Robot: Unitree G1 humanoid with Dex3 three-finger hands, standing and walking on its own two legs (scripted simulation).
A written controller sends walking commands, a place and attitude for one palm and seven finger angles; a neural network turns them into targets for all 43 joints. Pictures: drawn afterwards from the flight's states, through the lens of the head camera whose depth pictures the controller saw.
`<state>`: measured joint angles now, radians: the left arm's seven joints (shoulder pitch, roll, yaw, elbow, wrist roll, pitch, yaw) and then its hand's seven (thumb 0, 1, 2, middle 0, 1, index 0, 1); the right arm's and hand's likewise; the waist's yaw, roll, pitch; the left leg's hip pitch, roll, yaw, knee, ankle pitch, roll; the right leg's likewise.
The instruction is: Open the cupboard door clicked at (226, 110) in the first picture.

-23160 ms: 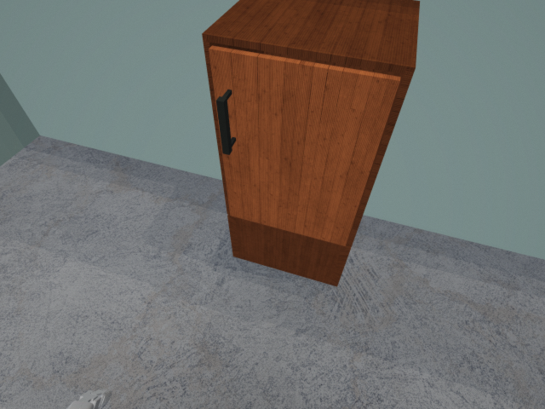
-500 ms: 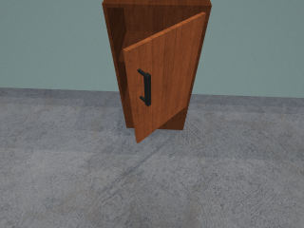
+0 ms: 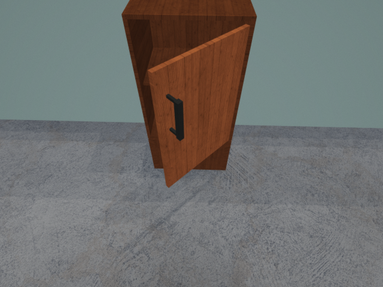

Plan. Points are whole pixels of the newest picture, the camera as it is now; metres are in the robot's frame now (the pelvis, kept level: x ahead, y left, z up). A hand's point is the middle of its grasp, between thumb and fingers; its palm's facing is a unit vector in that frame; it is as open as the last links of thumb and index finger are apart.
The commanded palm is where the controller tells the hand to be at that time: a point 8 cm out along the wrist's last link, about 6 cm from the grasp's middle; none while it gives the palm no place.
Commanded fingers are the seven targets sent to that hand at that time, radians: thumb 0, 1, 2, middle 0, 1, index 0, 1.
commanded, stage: look to check the result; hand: left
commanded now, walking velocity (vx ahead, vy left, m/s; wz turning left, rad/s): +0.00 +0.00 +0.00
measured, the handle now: (175, 118) +0.60 +0.08 -0.03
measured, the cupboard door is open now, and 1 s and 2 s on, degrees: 45 45 45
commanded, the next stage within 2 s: walk to a spot facing it in 0.56 s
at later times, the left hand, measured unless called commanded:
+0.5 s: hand out of the picture +0.00 +0.15 -0.17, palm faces +0.03 -0.98 -0.19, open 7.4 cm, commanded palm none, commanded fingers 0.00 0.90 0.90 -0.20 -0.30 -0.20 -0.30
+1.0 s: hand out of the picture +0.05 +0.17 -0.18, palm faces -0.07 -0.97 -0.23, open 7.4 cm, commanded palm none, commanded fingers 0.00 0.90 0.90 -0.20 -0.30 -0.20 -0.30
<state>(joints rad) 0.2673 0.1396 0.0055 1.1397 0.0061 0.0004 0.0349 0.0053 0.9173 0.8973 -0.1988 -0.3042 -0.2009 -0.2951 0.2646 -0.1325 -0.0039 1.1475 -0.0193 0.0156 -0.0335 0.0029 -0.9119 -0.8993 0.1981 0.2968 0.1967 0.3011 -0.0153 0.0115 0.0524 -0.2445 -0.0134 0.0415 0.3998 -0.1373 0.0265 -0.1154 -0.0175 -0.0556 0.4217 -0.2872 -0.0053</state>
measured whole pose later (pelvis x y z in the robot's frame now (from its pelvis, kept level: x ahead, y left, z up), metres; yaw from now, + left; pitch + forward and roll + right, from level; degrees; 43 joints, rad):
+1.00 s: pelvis +0.01 -0.02 -0.01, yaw -8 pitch +1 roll +1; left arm 0.24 0.18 0.07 1.05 0.02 0.06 0.01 0.00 0.91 0.90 -0.20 -0.30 -0.20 -0.30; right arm 0.20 -0.17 -0.05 1.05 -0.02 0.04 -0.05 0.00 -0.91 -0.90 0.20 0.30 0.20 0.30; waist 0.01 -0.01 0.08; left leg -0.29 0.06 0.15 0.53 -0.25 -0.01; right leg -0.23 0.04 0.06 0.58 -0.36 -0.04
